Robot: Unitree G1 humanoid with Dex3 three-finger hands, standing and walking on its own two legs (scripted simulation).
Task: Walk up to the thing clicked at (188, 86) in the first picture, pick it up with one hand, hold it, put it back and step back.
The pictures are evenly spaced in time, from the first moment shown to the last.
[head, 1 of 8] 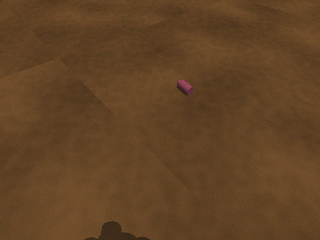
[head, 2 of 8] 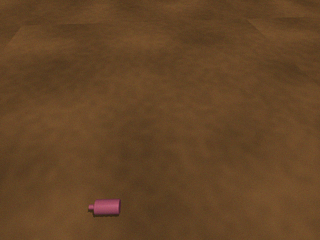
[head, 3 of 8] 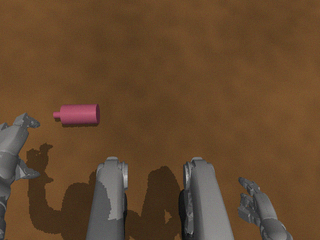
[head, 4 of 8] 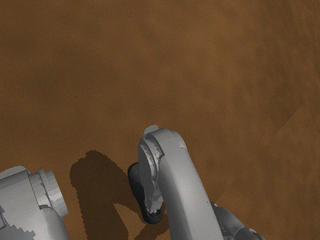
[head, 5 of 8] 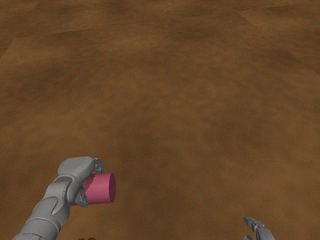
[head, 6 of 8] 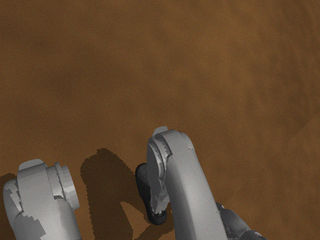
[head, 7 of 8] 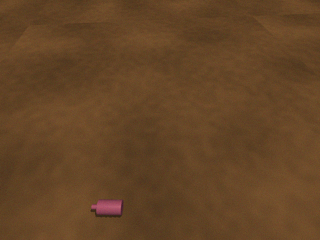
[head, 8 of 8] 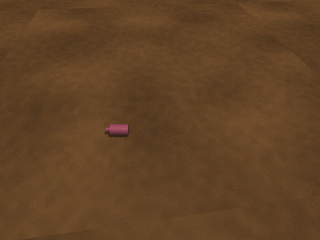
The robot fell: no
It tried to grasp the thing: yes
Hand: left
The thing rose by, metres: 0.66
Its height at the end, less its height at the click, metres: +0.00
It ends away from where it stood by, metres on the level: 0.02
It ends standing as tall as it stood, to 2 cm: yes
